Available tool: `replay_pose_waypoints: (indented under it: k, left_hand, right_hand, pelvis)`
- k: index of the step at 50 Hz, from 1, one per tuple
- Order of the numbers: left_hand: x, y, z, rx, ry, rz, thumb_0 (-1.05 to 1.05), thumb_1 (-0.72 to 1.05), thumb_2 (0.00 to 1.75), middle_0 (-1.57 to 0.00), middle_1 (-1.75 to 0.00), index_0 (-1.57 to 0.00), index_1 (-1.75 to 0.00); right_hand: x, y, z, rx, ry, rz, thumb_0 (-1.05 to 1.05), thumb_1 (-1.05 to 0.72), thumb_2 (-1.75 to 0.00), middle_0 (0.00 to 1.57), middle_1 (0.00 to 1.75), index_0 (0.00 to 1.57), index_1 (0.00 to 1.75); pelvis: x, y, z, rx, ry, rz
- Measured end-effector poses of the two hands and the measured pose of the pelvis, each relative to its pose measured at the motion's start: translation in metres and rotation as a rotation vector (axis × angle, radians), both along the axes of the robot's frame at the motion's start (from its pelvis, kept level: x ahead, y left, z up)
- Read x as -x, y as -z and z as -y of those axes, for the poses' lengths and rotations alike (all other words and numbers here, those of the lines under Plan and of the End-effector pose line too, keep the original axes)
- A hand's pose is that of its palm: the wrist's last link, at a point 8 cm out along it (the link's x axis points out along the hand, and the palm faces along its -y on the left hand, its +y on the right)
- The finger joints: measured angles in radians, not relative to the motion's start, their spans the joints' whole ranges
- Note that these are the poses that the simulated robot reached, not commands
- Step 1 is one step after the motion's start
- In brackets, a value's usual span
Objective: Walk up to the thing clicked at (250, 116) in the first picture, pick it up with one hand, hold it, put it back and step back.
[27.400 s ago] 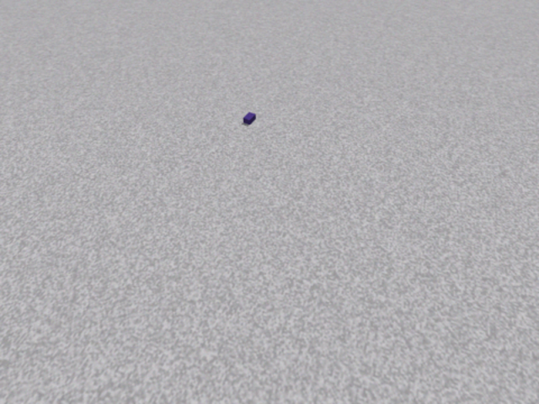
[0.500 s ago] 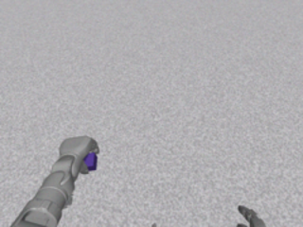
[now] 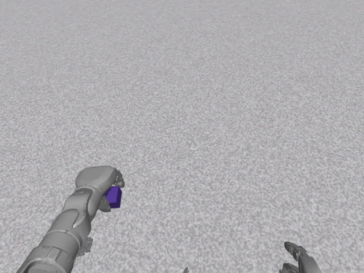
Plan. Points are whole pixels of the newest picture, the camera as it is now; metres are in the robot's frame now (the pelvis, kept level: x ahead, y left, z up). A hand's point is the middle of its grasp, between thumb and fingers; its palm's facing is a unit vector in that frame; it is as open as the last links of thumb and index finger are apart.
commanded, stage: hold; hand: left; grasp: from above
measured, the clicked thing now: (106, 197) +0.31 +0.23 -0.08
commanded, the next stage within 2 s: crouch in 1.08 s
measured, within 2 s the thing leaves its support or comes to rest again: neither
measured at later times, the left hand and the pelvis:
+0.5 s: hand (101, 198) +0.29 +0.22 -0.02, palm faces -0.43 -0.07 -0.90, open 7.4 cm; pelvis -0.01 +0.00 +0.01, yaw +0 degrees
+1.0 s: hand (102, 195) +0.29 +0.22 -0.02, palm faces -0.43 -0.06 -0.90, open 7.4 cm; pelvis +0.00 -0.01 +0.01, yaw +0 degrees
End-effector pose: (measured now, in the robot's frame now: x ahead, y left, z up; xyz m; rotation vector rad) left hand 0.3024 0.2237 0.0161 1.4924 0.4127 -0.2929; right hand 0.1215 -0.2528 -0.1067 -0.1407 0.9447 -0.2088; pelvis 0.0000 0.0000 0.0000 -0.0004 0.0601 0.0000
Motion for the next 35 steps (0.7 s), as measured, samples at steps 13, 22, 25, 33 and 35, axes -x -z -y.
replay_pose_waypoints:
  k: [13, 22, 25, 33, 35]
  left_hand:
    - [0.010, -0.008, 0.004, 0.004, 0.006, 0.000, 0.00, 0.41, 0.04, -0.97, -0.17, -1.00, -0.13]
    - [0.012, -0.015, 0.005, 0.003, 0.007, 0.006, 0.00, 0.41, 0.04, -0.96, -0.18, -0.99, -0.15]
    - [0.013, -0.017, 0.005, 0.006, 0.004, 0.007, 0.00, 0.41, 0.03, -0.96, -0.18, -0.99, -0.15]
    - [0.012, -0.019, 0.007, 0.006, 0.012, -0.005, 0.00, 0.41, 0.04, -0.96, -0.18, -0.99, -0.15]
    - [0.012, -0.019, 0.008, 0.010, 0.012, -0.004, 0.00, 0.41, 0.04, -0.96, -0.18, -0.99, -0.15]
  right_hand:
    - [-0.006, -0.007, 0.000, -0.005, -0.010, 0.031, 0.01, -0.90, -0.89, 0.20, 0.30, 0.20, 0.30]
    - [-0.010, -0.010, 0.000, -0.011, -0.015, 0.045, 0.01, -0.90, -0.89, 0.20, 0.30, 0.20, 0.30]
    - [-0.012, -0.010, -0.001, -0.014, -0.018, 0.049, 0.01, -0.90, -0.89, 0.20, 0.30, 0.20, 0.30]
    - [-0.017, -0.012, -0.002, -0.015, -0.022, 0.054, 0.01, -0.90, -0.89, 0.20, 0.30, 0.20, 0.30]
    - [-0.018, -0.013, -0.002, -0.015, -0.022, 0.054, 0.01, -0.90, -0.89, 0.20, 0.30, 0.20, 0.30]
  pelvis:
    - [0.005, -0.004, 0.003, -0.004, 0.001, 0.026]
    - [0.005, -0.006, 0.004, -0.005, 0.002, 0.040]
    - [0.005, -0.007, 0.004, -0.006, 0.002, 0.043]
    - [0.003, -0.008, 0.005, -0.007, 0.001, 0.047]
    - [0.003, -0.009, 0.005, -0.007, 0.001, 0.048]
